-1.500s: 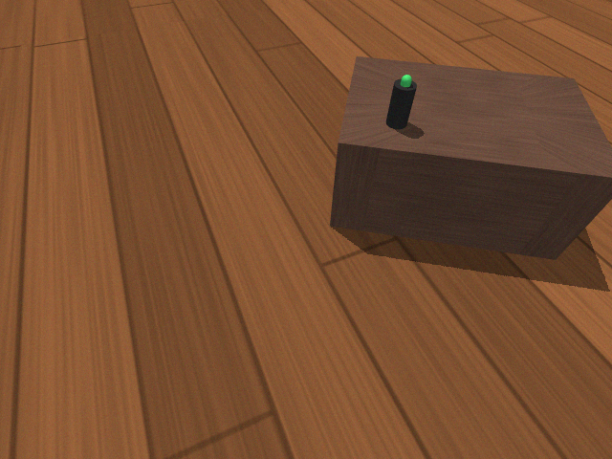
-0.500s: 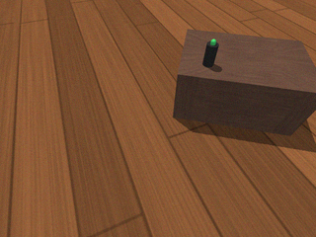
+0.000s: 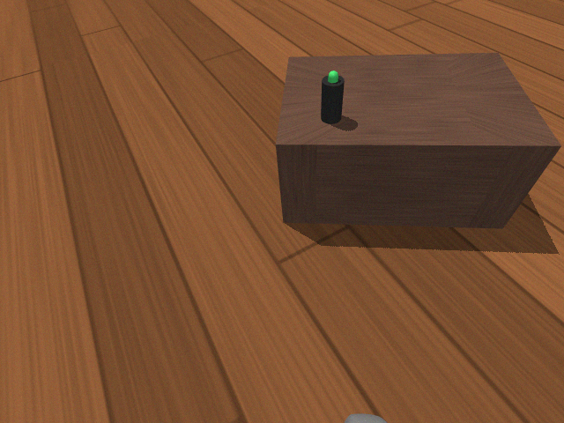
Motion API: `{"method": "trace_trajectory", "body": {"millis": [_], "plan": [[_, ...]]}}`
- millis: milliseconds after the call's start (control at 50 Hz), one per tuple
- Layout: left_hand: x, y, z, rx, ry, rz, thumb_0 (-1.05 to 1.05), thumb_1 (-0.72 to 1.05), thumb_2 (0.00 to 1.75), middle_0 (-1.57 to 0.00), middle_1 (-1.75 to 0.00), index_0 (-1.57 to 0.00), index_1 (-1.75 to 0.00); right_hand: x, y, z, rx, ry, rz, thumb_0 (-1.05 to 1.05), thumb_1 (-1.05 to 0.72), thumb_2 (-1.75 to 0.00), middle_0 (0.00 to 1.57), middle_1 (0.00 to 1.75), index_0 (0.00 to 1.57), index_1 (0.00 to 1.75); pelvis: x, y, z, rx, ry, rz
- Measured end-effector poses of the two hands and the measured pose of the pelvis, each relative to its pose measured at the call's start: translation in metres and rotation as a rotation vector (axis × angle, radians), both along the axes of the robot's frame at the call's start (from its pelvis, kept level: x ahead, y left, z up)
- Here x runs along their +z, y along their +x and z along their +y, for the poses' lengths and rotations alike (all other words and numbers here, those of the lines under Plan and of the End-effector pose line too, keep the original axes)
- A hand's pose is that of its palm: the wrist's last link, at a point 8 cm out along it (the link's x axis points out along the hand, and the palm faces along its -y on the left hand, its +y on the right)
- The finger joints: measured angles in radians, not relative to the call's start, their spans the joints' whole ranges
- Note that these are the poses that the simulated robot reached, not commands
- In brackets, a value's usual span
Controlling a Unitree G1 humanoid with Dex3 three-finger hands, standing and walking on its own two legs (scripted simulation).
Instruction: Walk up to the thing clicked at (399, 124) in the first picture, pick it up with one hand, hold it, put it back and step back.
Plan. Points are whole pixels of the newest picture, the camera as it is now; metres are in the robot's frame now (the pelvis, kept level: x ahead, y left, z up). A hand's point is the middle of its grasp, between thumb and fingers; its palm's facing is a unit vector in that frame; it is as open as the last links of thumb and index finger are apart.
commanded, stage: walk up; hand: right
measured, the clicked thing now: (332, 96) +1.17 -0.18 -0.21
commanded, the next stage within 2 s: none
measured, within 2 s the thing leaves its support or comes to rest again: neither
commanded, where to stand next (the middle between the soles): +0.72 +0.10 m, yaw -8 degrees
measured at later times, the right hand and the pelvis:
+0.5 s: hand (415, 302) +0.32 -0.22 -0.11, palm faces +0.03 +0.93 -0.38, open 7.4 cm; pelvis +0.22 +0.06 +0.00, yaw -4 degrees
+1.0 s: hand (389, 251) +0.45 -0.21 -0.15, palm faces +0.04 +0.96 -0.29, open 7.4 cm; pelvis +0.43 +0.05 +0.01, yaw -7 degrees
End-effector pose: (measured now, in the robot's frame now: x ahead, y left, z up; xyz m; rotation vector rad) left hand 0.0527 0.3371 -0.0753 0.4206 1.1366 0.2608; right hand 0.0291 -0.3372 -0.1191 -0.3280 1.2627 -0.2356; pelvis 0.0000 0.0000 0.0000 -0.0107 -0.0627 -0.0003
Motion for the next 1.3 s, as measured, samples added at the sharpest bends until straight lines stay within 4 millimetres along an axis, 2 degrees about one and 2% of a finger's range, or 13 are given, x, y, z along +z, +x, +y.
{"method": "trace_trajectory", "body": {"millis": [120,220,300,360,460,580,660,760,860,940,1060,1180,1300], "plan": [[0.009,0.017,-0.020,0.031,-0.034,0.031,0.00,0.90,0.90,-0.20,-0.30,-0.21,-0.30,0.015,0.068,0.009,0.036,0.057,-0.080,0.01,-0.91,-0.90,0.20,0.30,0.20,0.30,0.017,0.042,-0.006,-0.029,0.003,-0.003],[0.006,0.046,-0.022,0.029,-0.060,0.056,0.00,0.90,0.90,-0.20,-0.30,-0.21,-0.30,0.026,0.117,0.017,0.055,0.067,-0.108,0.01,-0.91,-0.90,0.20,0.30,0.20,0.30,0.021,0.083,-0.002,-0.046,-0.007,0.008],[-0.003,0.081,-0.012,0.016,-0.075,0.066,0.01,0.90,0.89,-0.20,-0.30,-0.21,-0.31,0.030,0.159,0.025,0.067,0.046,-0.097,0.01,-0.91,-0.90,0.20,0.30,0.20,0.30,0.017,0.121,0.009,-0.045,-0.025,0.019],[-0.016,0.113,0.004,0.008,-0.081,0.078,0.01,0.90,0.89,-0.20,-0.30,-0.21,-0.31,0.031,0.199,0.036,0.076,0.023,-0.107,0.01,-0.91,-0.90,0.20,0.30,0.20,0.30,0.009,0.154,0.023,-0.044,-0.037,0.028],[-0.038,0.179,0.034,-0.014,-0.080,0.109,0.01,0.90,0.90,-0.20,-0.30,-0.21,-0.30,0.035,0.266,0.064,0.081,-0.015,-0.190,0.01,-0.91,-0.90,0.20,0.30,0.20,0.30,-0.002,0.206,0.049,-0.063,0.004,0.025],[-0.023,0.277,0.043,-0.099,-0.097,0.040,0.01,0.90,0.90,-0.20,-0.30,-0.20,-0.30,0.053,0.292,0.087,-0.003,-0.009,-0.223,0.01,-0.91,-0.90,0.21,0.30,0.20,0.30,0.015,0.260,0.063,-0.083,-0.012,0.019],[-0.011,0.335,0.045,-0.126,-0.097,-0.023,0.01,0.91,0.90,-0.20,-0.30,-0.20,-0.30,0.052,0.300,0.092,-0.022,-0.004,-0.175,0.01,-0.90,-0.90,0.21,0.30,0.20,0.30,0.018,0.295,0.066,-0.085,0.004,0.017],[-0.003,0.396,0.036,-0.174,-0.079,-0.034,0.00,0.91,0.90,-0.20,-0.30,-0.20,-0.30,0.036,0.315,0.087,-0.054,0.015,-0.126,0.01,-0.90,-0.90,0.21,0.30,0.20,0.30,0.015,0.337,0.065,-0.106,0.025,0.017],[-0.005,0.450,0.022,-0.195,-0.040,-0.063,0.00,0.90,0.90,-0.20,-0.30,-0.20,-0.30,0.004,0.343,0.075,-0.080,0.046,-0.087,0.01,-0.90,-0.90,0.21,0.30,0.20,0.30,-0.003,0.383,0.054,-0.117,0.020,0.018],[-0.001,0.472,0.017,-0.172,-0.029,-0.100,0.00,0.90,0.90,-0.20,-0.30,-0.21,-0.30,-0.005,0.381,0.078,-0.050,0.071,-0.057,0.01,-0.91,-0.90,0.20,0.30,0.20,0.30,-0.004,0.409,0.050,-0.112,0.011,0.012],[0.014,0.479,0.029,-0.131,-0.022,-0.060,0.00,0.90,0.89,-0.20,-0.30,-0.21,-0.30,0.013,0.449,0.082,-0.009,0.073,-0.122,0.01,-0.91,-0.90,0.20,0.30,0.20,0.30,0.012,0.447,0.059,-0.118,0.014,0.012],[0.008,0.494,0.063,-0.112,-0.019,-0.009,0.00,0.90,0.89,-0.20,-0.30,-0.21,-0.31,0.028,0.503,0.092,0.015,0.033,-0.142,0.01,-0.91,-0.90,0.20,0.30,0.20,0.30,0.012,0.486,0.081,-0.109,-0.006,0.017],[-0.025,0.534,0.114,-0.098,-0.030,0.022,0.01,0.90,0.90,-0.20,-0.30,-0.21,-0.31,0.035,0.552,0.118,0.021,-0.043,-0.173,0.01,-0.91,-0.90,0.20,0.30,0.20,0.30,-0.006,0.534,0.117,-0.107,0.000,0.013]]}}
